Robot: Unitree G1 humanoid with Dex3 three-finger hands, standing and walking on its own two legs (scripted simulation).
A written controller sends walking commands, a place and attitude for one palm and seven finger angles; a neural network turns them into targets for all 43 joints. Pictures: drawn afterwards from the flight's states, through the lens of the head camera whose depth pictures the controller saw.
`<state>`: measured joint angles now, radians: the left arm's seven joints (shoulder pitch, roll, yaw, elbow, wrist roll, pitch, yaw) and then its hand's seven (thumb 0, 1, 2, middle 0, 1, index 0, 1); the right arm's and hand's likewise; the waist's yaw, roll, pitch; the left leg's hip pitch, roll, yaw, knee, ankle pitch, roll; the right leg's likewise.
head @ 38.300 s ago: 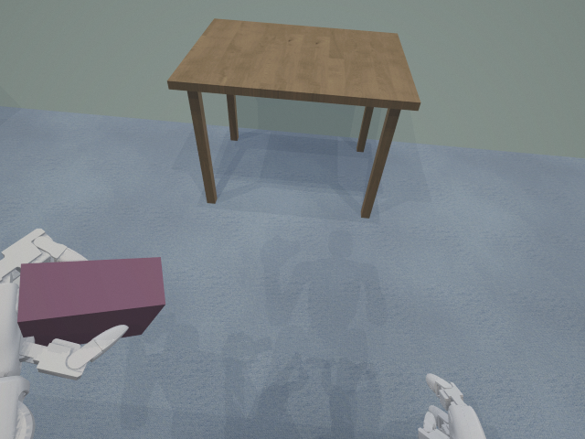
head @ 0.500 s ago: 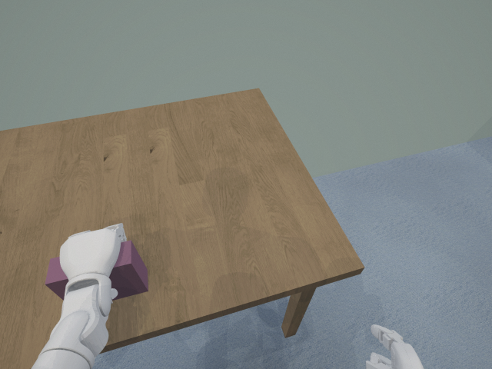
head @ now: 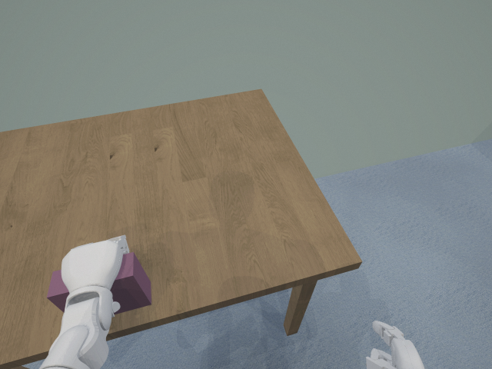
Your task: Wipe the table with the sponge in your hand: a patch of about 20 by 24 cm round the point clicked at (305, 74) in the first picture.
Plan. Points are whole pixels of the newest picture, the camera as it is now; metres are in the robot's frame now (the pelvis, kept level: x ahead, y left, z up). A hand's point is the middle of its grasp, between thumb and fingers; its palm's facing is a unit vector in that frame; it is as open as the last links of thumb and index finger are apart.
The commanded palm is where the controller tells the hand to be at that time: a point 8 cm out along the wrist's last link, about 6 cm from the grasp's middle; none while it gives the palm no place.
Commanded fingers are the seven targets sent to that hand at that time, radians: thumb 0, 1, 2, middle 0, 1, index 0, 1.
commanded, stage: lift the sponge slowly off the table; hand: left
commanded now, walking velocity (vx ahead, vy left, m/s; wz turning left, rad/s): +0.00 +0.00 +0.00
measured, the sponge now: (108, 293) +0.25 +0.29 -0.06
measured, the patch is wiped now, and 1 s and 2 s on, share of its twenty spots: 1.00 1.00 1.00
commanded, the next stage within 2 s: bring the sponge back beside the body in 1.92 s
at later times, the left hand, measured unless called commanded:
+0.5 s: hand (103, 284) +0.24 +0.27 -0.01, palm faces -0.09 -0.11 -0.99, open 9.4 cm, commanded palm +0.22 +0.27 +0.06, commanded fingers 0.00 0.10 1.30 -1.20 -1.60 -1.20 -1.60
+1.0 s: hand (92, 281) +0.23 +0.27 +0.03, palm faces -0.07 -0.12 -0.99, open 9.4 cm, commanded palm +0.21 +0.27 +0.10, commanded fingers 0.00 0.10 1.30 -1.20 -1.60 -1.20 -1.60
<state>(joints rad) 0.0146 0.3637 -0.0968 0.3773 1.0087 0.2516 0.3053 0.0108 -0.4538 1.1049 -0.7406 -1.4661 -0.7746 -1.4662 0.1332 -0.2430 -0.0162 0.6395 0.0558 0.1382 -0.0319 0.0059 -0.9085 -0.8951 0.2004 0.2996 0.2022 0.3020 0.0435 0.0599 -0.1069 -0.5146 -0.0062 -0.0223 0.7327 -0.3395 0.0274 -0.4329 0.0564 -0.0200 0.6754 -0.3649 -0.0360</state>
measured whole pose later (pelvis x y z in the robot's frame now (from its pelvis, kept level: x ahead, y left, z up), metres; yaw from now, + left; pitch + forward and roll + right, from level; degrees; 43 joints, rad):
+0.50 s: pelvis +0.00 +0.00 +0.01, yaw +0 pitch +4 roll -1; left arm 0.08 0.36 -0.10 0.29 0.99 0.22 0.26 0.00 -0.48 1.10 -0.79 -1.41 -0.82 -1.41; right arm 0.10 -0.23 -0.02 0.67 0.05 0.11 -0.04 0.01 -0.91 -0.90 0.20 0.30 0.20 0.30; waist 0.07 0.07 -0.08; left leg -0.41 -0.01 -0.02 0.67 -0.32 0.03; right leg -0.34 0.05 -0.01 0.61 -0.34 -0.04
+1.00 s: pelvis -0.01 +0.00 +0.02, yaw +0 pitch +0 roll -1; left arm 0.07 0.38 -0.10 0.20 0.97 0.22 0.17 0.00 -0.49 1.10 -0.79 -1.40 -0.82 -1.41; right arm 0.06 -0.24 -0.01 0.69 0.05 0.10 -0.05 0.01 -0.91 -0.90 0.20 0.30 0.20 0.30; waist 0.10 0.08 -0.04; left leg -0.30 -0.01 -0.02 0.56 -0.26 0.02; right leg -0.22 0.05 -0.01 0.51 -0.29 -0.04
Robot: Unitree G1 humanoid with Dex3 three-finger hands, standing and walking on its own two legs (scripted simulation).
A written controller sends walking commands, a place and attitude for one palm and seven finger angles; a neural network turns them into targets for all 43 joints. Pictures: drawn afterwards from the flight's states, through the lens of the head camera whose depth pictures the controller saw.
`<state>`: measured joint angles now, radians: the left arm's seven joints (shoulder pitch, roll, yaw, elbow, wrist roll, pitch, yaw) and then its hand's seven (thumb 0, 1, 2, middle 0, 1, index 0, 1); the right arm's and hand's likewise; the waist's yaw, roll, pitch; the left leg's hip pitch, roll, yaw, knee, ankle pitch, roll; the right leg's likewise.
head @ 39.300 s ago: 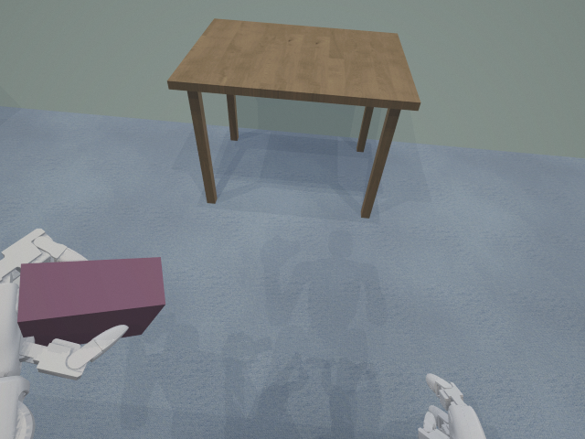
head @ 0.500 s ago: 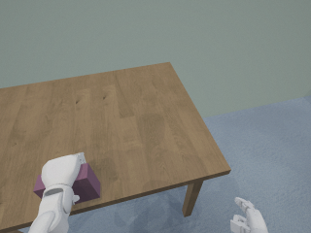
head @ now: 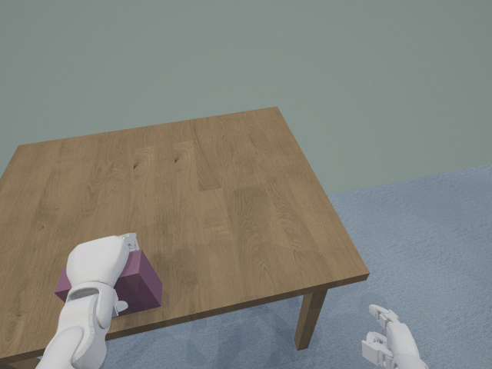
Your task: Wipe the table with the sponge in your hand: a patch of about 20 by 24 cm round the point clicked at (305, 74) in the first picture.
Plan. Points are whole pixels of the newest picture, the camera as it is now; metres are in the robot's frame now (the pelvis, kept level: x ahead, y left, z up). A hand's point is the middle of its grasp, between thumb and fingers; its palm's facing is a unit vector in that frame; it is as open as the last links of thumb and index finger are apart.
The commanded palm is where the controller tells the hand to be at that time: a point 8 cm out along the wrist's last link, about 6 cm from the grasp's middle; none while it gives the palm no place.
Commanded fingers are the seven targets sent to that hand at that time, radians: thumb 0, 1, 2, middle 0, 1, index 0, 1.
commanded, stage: lift the sponge slowly off the table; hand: left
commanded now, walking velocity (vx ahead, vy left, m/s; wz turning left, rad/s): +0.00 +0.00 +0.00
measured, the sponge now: (118, 292) +0.23 +0.28 -0.03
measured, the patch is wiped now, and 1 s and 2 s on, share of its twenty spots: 1.00 1.00 1.00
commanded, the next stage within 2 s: bring the sponge back beside the body in 0.92 s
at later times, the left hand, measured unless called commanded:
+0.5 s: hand (111, 264) +0.25 +0.27 +0.05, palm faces -0.03 -0.12 -0.99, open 9.4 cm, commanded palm +0.22 +0.27 +0.12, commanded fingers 0.00 0.10 1.30 -1.20 -1.60 -1.20 -1.60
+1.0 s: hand (108, 255) +0.25 +0.27 +0.07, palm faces -0.04 -0.13 -0.99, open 9.4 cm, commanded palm +0.23 +0.27 +0.14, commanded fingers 0.00 0.10 1.30 -1.20 -1.60 -1.20 -1.60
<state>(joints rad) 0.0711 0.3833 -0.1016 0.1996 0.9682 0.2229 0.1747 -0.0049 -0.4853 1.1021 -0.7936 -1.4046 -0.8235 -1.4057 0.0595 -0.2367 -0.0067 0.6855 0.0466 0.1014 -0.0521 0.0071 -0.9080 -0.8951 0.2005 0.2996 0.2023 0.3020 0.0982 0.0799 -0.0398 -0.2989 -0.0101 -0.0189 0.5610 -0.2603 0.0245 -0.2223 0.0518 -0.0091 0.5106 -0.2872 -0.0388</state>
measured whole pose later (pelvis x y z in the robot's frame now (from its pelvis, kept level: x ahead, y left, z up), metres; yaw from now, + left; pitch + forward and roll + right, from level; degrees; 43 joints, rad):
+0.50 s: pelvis +0.00 +0.00 +0.01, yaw +0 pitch -2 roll -1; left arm 0.06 0.40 -0.11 0.10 0.95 0.25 0.11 -0.01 -0.48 1.10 -0.79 -1.40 -0.82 -1.40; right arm 0.04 -0.25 0.00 0.70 0.05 0.09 -0.05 0.01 -0.91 -0.90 0.20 0.30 0.20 0.30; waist 0.11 0.09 -0.01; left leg -0.21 -0.01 -0.01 0.48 -0.22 0.03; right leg -0.14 0.05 0.00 0.43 -0.25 -0.04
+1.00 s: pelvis +0.01 +0.00 +0.01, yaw +0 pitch -4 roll -1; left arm 0.06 0.43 -0.09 0.02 0.93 0.29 0.02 0.00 -0.48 1.10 -0.79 -1.40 -0.82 -1.41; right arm 0.01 -0.26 0.02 0.69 0.05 0.11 -0.04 0.01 -0.91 -0.90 0.20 0.30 0.20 0.30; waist 0.11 0.10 0.00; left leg -0.15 -0.01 -0.01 0.42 -0.21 0.02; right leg -0.08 0.05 0.00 0.37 -0.23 -0.04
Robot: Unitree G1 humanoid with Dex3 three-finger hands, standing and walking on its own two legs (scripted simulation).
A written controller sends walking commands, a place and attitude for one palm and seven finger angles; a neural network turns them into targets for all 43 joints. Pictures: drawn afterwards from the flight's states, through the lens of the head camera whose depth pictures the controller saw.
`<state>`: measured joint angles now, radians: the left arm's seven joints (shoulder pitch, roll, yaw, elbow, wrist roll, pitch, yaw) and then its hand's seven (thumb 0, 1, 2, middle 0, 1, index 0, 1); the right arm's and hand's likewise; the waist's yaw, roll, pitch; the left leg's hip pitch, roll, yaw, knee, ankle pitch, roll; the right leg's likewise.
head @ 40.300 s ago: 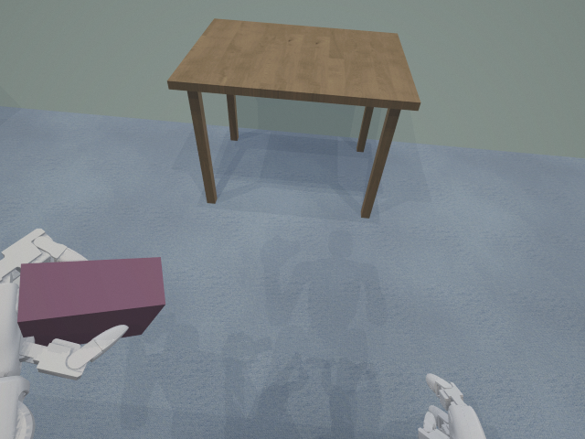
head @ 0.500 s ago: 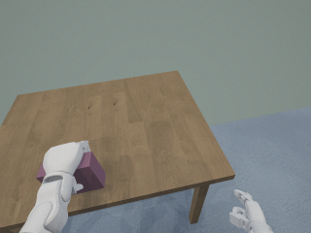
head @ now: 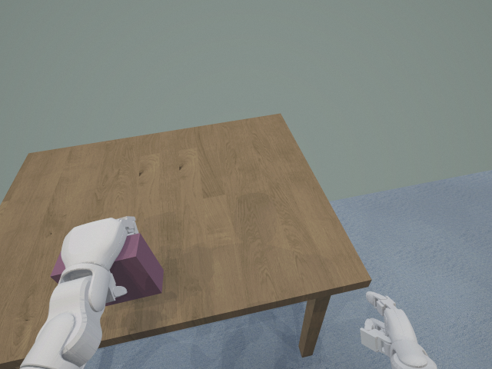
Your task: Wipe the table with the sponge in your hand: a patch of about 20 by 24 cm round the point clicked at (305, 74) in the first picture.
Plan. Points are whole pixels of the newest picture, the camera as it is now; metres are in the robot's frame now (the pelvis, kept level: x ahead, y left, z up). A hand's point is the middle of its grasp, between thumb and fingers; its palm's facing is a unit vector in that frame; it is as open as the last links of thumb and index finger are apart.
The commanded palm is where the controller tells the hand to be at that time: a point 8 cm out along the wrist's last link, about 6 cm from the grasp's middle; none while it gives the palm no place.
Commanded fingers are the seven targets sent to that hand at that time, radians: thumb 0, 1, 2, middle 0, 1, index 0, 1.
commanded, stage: bring the sponge back beside the body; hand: left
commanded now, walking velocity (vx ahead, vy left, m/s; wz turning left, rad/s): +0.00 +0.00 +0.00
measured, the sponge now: (117, 278) +0.23 +0.28 +0.02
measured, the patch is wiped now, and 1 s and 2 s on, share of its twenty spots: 1.00 1.00 1.00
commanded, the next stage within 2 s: step back with the hand held close in 1.60 s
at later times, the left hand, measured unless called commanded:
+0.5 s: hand (97, 269) +0.22 +0.28 +0.07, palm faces -0.02 -0.14 -0.99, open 9.4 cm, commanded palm +0.19 +0.28 +0.15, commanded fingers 0.00 0.10 1.30 -1.20 -1.60 -1.20 -1.60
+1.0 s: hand (77, 281) +0.19 +0.28 +0.10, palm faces +0.04 -0.12 -0.99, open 9.4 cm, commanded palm +0.16 +0.28 +0.17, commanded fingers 0.00 0.10 1.30 -1.20 -1.60 -1.20 -1.60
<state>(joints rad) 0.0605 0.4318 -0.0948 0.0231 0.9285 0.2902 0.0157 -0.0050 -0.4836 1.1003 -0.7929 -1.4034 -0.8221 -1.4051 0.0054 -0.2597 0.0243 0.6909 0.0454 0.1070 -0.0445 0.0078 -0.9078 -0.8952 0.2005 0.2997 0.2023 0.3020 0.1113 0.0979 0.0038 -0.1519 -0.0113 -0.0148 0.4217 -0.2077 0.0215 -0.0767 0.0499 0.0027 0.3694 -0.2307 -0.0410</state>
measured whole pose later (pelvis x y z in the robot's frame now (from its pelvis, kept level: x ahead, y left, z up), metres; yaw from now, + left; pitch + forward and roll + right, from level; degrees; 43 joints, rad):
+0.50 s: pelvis +0.00 +0.00 +0.00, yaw +0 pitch -5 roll -1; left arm 0.14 0.46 -0.07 -0.10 0.90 0.30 -0.01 -0.01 -0.48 1.10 -0.79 -1.40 -0.82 -1.40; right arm 0.00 -0.26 0.03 0.68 0.04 0.10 -0.05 0.01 -0.91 -0.90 0.20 0.30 0.20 0.30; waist 0.12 0.10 0.02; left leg -0.14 -0.02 -0.02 0.42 -0.21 0.03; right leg -0.06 0.05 0.00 0.37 -0.23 -0.04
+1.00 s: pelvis -0.01 +0.01 +0.00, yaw +0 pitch -6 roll -1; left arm 0.26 0.50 -0.02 -0.28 0.88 0.30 -0.03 0.00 -0.48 1.10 -0.79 -1.40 -0.82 -1.40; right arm -0.01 -0.25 0.05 0.67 0.03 0.10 -0.04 0.01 -0.91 -0.90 0.20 0.30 0.20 0.30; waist 0.14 0.11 0.02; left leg -0.13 -0.01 -0.01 0.43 -0.20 0.03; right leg -0.05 0.05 0.01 0.37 -0.22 -0.03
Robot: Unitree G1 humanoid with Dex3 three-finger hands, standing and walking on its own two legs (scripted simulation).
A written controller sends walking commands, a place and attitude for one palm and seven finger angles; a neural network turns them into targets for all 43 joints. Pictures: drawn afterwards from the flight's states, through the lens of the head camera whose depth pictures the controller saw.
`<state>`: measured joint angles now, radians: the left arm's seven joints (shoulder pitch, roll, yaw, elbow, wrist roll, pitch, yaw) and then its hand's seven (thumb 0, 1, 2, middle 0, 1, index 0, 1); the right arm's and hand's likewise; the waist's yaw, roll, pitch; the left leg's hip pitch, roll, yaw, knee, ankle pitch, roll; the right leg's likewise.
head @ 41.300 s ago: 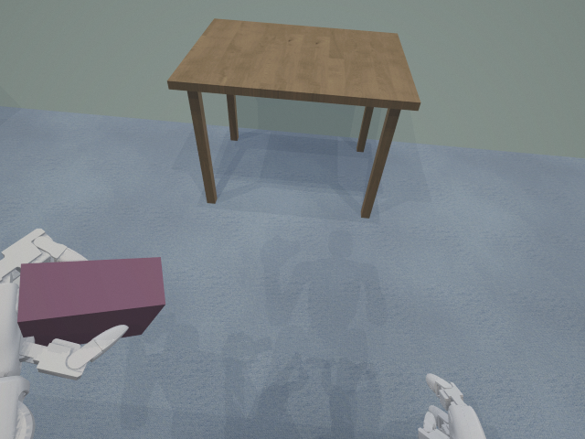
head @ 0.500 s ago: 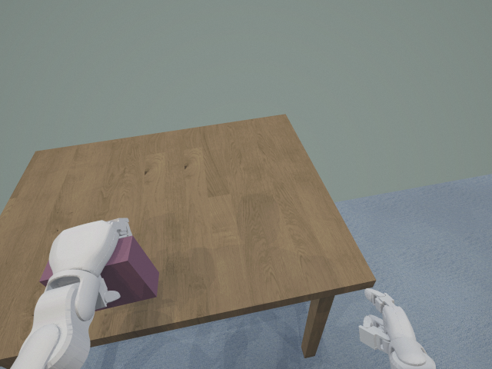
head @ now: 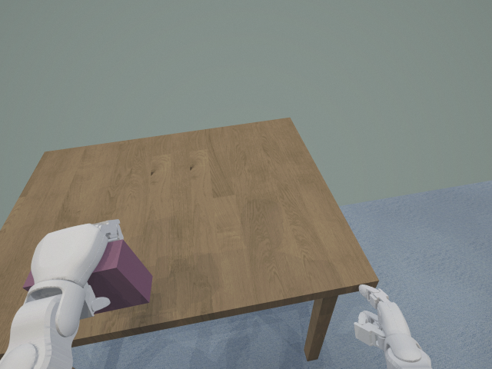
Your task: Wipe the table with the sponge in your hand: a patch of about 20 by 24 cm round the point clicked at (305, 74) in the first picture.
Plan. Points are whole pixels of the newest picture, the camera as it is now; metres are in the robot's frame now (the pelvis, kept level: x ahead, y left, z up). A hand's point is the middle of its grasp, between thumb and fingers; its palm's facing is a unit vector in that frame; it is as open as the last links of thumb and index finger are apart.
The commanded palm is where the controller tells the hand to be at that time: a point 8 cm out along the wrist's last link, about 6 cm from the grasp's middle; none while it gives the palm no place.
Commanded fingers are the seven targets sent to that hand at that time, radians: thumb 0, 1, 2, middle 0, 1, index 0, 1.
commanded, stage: bring the sponge back beside the body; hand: left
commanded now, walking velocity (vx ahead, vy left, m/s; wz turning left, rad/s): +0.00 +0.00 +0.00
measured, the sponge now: (100, 286) +0.19 +0.28 +0.05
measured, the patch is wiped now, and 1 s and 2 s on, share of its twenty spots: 1.00 1.00 1.00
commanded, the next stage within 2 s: step back with the hand held close in 0.60 s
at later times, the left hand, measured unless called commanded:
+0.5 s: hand (75, 282) +0.17 +0.29 +0.10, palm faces +0.07 -0.13 -0.99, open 9.4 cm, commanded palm +0.14 +0.28 +0.18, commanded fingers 0.00 0.10 1.30 -1.20 -1.60 -1.20 -1.60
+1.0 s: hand (105, 255) +0.20 +0.24 +0.15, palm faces +0.29 -0.88 -0.38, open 9.4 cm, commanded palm +0.14 +0.29 +0.17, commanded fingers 0.00 0.10 1.30 -1.20 -1.60 -1.20 -1.60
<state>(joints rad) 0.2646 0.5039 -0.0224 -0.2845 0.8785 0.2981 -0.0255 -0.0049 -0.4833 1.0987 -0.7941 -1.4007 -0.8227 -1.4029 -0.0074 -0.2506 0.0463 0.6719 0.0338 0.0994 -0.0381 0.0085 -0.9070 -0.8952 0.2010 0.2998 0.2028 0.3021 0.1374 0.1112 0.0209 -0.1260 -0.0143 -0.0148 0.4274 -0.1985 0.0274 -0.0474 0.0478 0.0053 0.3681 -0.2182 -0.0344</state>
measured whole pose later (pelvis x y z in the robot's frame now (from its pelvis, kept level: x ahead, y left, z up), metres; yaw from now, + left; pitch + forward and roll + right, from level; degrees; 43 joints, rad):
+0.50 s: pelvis -0.01 +0.00 +0.00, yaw +0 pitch -7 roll -1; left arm 0.32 0.53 0.03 -0.35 0.85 0.31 -0.04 -0.01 -0.48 1.10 -0.79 -1.40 -0.82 -1.40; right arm 0.00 -0.25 0.05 0.67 0.03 0.08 -0.05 0.01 -0.91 -0.90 0.20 0.30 0.20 0.30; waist 0.15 0.11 0.03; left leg -0.13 -0.01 -0.02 0.45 -0.20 0.02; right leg -0.04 0.06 0.00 0.38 -0.21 -0.04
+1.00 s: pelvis -0.01 +0.01 -0.01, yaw +1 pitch +0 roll -2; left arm 0.47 0.40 0.29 -0.58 -0.06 -0.06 0.07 -0.01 -0.48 1.10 -0.79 -1.40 -0.82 -1.40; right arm 0.20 -0.23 0.05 0.54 0.01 0.00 -0.07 0.01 -0.90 -0.89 0.20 0.30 0.21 0.30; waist 0.02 -0.01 0.03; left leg -0.35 -0.02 -0.05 0.59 -0.24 0.03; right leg -0.25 0.06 -0.02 0.50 -0.25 -0.02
